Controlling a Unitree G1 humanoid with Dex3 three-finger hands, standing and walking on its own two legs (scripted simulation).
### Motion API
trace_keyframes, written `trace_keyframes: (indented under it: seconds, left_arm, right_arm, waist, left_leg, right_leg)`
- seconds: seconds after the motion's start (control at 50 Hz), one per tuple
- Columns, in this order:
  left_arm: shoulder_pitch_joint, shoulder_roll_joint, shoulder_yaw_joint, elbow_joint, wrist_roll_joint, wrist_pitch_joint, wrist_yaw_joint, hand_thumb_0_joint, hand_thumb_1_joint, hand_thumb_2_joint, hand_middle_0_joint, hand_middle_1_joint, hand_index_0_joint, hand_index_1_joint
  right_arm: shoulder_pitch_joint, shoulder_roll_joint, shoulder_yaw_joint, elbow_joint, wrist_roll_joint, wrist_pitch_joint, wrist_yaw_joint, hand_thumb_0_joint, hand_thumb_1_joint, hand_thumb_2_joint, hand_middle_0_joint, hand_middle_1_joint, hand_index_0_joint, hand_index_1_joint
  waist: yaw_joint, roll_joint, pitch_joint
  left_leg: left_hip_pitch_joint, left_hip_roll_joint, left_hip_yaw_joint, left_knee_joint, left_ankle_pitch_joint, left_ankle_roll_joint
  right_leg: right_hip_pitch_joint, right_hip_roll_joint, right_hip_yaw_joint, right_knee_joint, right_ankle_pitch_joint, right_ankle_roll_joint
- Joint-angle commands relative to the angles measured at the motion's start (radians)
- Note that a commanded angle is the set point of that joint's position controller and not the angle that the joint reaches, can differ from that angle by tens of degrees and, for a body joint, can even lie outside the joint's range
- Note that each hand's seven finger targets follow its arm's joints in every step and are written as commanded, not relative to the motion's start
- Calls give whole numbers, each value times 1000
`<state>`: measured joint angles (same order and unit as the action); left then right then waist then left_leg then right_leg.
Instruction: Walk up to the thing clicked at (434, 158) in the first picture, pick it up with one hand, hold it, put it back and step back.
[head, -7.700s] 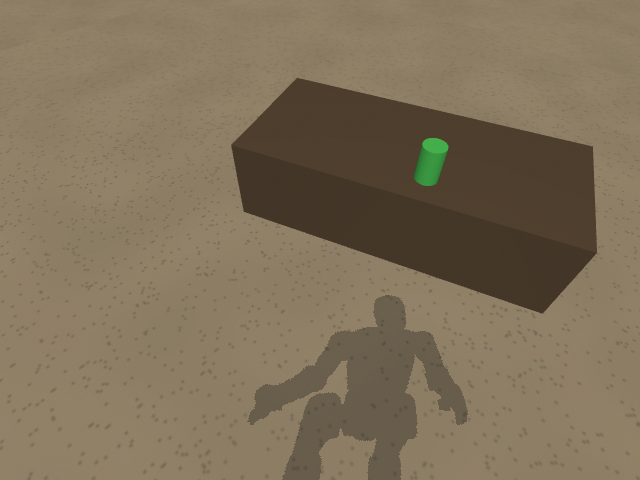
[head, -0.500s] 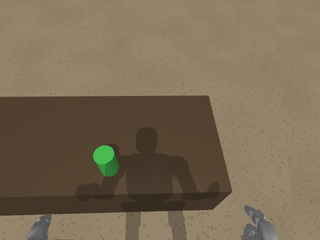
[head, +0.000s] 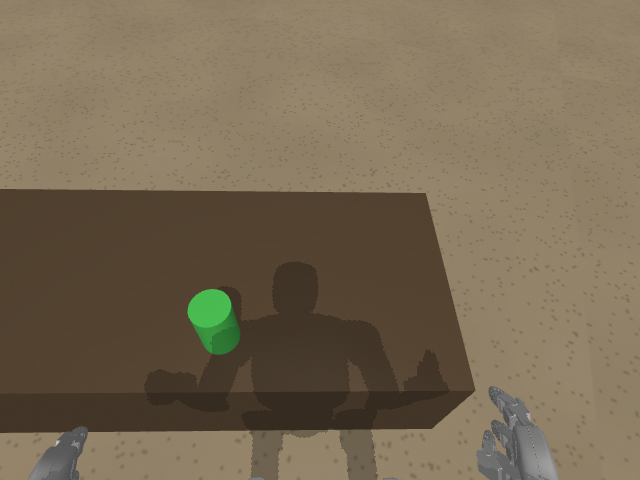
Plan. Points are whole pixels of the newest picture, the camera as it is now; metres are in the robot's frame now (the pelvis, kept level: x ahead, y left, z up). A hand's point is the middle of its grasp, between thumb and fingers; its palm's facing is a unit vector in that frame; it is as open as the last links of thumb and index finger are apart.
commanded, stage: go down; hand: left
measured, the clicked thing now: (215, 323) +0.45 +0.21 -0.29
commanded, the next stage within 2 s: none
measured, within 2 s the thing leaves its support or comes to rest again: neither
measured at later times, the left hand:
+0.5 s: hand out of the picture +0.13 +0.27 -0.08, palm faces +0.09 -0.94 -0.34, open 17.3 cm
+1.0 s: hand (51, 409) +0.22 +0.33 -0.04, palm faces +0.20 -0.94 -0.28, open 17.3 cm
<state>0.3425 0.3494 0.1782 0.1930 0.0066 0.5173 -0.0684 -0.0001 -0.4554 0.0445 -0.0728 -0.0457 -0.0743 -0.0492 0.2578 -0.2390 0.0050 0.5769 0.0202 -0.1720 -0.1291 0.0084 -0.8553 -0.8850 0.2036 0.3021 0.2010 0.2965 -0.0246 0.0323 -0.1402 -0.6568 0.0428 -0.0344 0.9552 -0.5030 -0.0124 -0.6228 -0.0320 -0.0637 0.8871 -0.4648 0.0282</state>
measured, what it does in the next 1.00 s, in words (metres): stands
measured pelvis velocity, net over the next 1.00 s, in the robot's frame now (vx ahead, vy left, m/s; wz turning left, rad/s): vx -0.03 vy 0.00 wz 0.01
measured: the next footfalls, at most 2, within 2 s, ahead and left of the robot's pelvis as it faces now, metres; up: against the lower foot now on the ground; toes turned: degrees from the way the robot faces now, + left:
none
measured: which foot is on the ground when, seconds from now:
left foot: down 0.00-1.00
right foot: down 0.00-1.00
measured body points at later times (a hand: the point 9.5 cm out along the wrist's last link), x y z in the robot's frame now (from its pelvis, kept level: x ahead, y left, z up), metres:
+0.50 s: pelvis -0.02 +0.00 -0.01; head +0.01 +0.02 +0.44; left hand +0.12 +0.32 -0.06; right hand +0.14 -0.25 -0.07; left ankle -0.02 +0.12 -0.69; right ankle -0.02 -0.14 -0.69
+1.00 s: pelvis -0.03 +0.00 -0.01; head +0.02 +0.02 +0.44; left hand +0.21 +0.38 -0.02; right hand +0.12 -0.26 -0.08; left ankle -0.02 +0.12 -0.69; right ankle -0.02 -0.14 -0.69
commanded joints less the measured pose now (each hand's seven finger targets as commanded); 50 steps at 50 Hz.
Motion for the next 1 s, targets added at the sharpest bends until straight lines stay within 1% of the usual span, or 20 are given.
trace_keyframes:
  seconds: [0.0, 0.04, 0.2, 0.22, 0.26, 0.34, 0.38, 0.4, 0.52, 0.54, 0.62, 0.64, 0.68, 0.72, 0.78, 0.8, 0.82, 0.86, 0.9, 0.98]
  left_arm:
    - [4, 204, 93, -208, 5, -13, 16, 0, -490, 55, -69, -51, -62, -52]
    - [23, 213, 109, -214, 3, -6, 18, 0, -495, 47, -69, -45, -64, -46]
    - [26, 211, 100, -264, -4, 10, 15, 0, -537, 55, -70, -51, -63, -54]
    - [26, 225, 118, -271, -7, 10, 18, 0, -541, 63, -69, -52, -60, -56]
    - [44, 206, 101, -270, -9, 15, 15, 0, -516, 60, -66, -43, -58, -47]
    - [36, 233, 122, -287, -11, 18, 20, 0, -564, 60, -70, -53, -62, -58]
    - [45, 228, 117, -290, -9, 19, 20, 0, -539, 72, -68, -56, -58, -62]
    - [46, 201, 95, -291, -12, 19, 15, 0, -552, 79, -69, -59, -57, -68]
    - [46, 229, 124, -301, -13, 15, 20, 0, -543, 88, -66, -59, -53, -69]
    - [44, 211, 104, -304, -14, 14, 16, 0, -547, 91, -67, -57, -51, -70]
    - [-27, 261, 152, -300, -17, -3, 26, 0, -537, 101, -68, -62, -52, -75]
    - [-55, 254, 145, -277, -18, -9, 23, 0, -545, 93, -66, -54, -50, -68]
    - [-121, 292, 174, -260, -22, -24, 20, 0, -524, 104, -64, -52, -45, -68]
    - [-209, 353, 218, -274, -32, -54, 10, 0, -502, 102, -61, -44, -41, -60]
    - [-298, 366, 228, -180, -44, -93, -14, 0, -507, 103, -61, -46, -39, -64]
    - [-292, 368, 236, -107, -51, -101, -31, 0, -501, 106, -61, -45, -38, -64]
    - [-352, 407, 263, -130, -59, -118, -44, 0, -507, 99, -63, -42, -38, -62]
    - [-386, 392, 252, -43, -63, -144, -81, 0, -521, 90, -69, -40, -43, -61]
    - [-431, 441, 288, 21, -69, -168, -114, 0, -521, 84, -71, -37, -43, -59]
    - [-491, 476, 327, 187, -78, -226, -185, 0, -571, 58, -71, -19, -43, -42]
  right_arm:
    - [-37, -145, -59, -156, 3, -63, -32, 0, -856, -885, 201, 300, 200, 300]
    - [-30, -137, -54, -157, 2, -71, -37, 0, -859, -886, 201, 300, 200, 300]
    - [-31, -141, -54, -161, 3, -95, -53, 0, -859, -887, 201, 300, 200, 300]
    - [-33, -135, -49, -162, 3, -99, -55, 0, -858, -887, 201, 300, 200, 300]
    - [-31, -138, -50, -161, 3, -103, -58, 0, -852, -885, 201, 300, 200, 300]
    - [-34, -130, -41, -157, 4, -114, -65, 0, -856, -886, 201, 300, 200, 300]
    - [-34, -135, -45, -161, 4, -118, -67, 0, -855, -886, 201, 300, 200, 300]
    - [-34, -135, -45, -157, 2, -121, -67, 0, -854, -887, 201, 300, 200, 300]
    - [-40, -135, -43, -157, 3, -135, -72, 0, -857, -888, 201, 300, 200, 300]
    - [-34, -137, -43, -150, 2, -134, -71, 0, -859, -888, 201, 300, 200, 300]
    - [-32, -135, -38, -138, 0, -146, -78, 0, -861, -889, 201, 300, 200, 300]
    - [-28, -137, -39, -129, -1, -150, -80, 0, -869, -891, 201, 300, 200, 300]
    - [-25, -143, -36, -118, 1, -156, -86, 0, -865, -891, 201, 300, 200, 300]
    - [-25, -143, -30, -106, 0, -165, -90, 0, -865, -891, 201, 300, 200, 300]
    - [-18, -150, -24, -78, 0, -175, -95, 0, -877, -895, 200, 300, 200, 300]
    - [-7, -160, -28, -54, 0, -176, -95, 0, -879, -896, 200, 300, 200, 300]
    - [-11, -160, -26, -51, 1, -176, -95, 0, -878, -896, 200, 300, 200, 300]
    - [-16, -166, -26, -45, 0, -179, -91, 0, -885, -898, 200, 300, 200, 300]
    - [-11, -168, -25, -33, -1, -179, -86, 0, -888, -899, 200, 300, 200, 300]
    - [14, -175, -30, -14, -2, -178, -75, 0, -895, -901, 200, 300, 199, 300]
  waist:
    - [-4, 44, -137]
    - [-2, 37, -154]
    - [-8, 57, -124]
    - [0, 52, -132]
    - [-3, 62, -115]
    - [2, 62, -112]
    - [3, 64, -110]
    - [-5, 64, -104]
    - [4, 70, -110]
    - [-5, 78, -107]
    - [-5, 63, -112]
    - [-15, 60, -110]
    - [-21, 71, -96]
    - [-16, 82, -104]
    - [-31, 81, -109]
    - [-29, 82, -93]
    - [-15, 109, -105]
    - [-25, 104, -118]
    - [-10, 114, -128]
    - [-13, 70, -134]
  left_leg:
    - [97, -31, 3, -107, 385, 13]
    - [91, -33, 6, -93, 385, 16]
    - [62, -33, -5, -96, 304, 14]
    - [57, -34, -6, -92, 307, 15]
    - [51, -37, -1, -95, 274, 15]
    - [38, -38, -5, -95, 256, 18]
    - [31, -37, -7, -100, 241, 17]
    - [39, -35, -9, -102, 238, 16]
    - [35, -32, -17, -113, 221, 14]
    - [46, -28, -22, -117, 231, 12]
    - [40, -29, -23, -110, 227, 15]
    - [36, -31, -17, -104, 219, 16]
    - [35, -32, -15, -112, 183, 17]
    - [37, -34, -12, -112, 173, 18]
    - [46, -36, -10, -110, 199, 19]
    - [45, -35, -11, -117, 187, 19]
    - [48, -35, -14, -125, 189, 17]
    - [72, -32, -18, -135, 227, 15]
    - [69, -33, -17, -133, 261, 14]
    - [55, -35, -7, -121, 273, 22]
  right_leg:
    - [62, 39, -9, -82, 296, -28]
    - [73, 37, -7, -78, 310, -27]
    - [32, 40, -12, -71, 231, -28]
    - [39, 40, -13, -72, 235, -29]
    - [26, 41, -10, -76, 209, -30]
    - [27, 40, -10, -79, 196, -28]
    - [24, 40, -12, -77, 180, -31]
    - [20, 43, -14, -76, 177, -30]
    - [18, 45, -17, -75, 161, -32]
    - [16, 46, -16, -68, 169, -32]
    - [22, 43, -14, -73, 169, -31]
    - [19, 41, -10, -76, 166, -30]
    - [2, 42, -4, -84, 137, -30]
    - [15, 38, 0, -91, 133, -29]
    - [18, 36, 6, -91, 165, -29]
    - [16, 37, 5, -93, 151, -30]
    - [20, 38, 4, -94, 149, -31]
    - [38, 41, 1, -92, 175, -36]
    - [48, 40, 1, -92, 199, -37]
    - [50, 42, 5, -102, 212, -36]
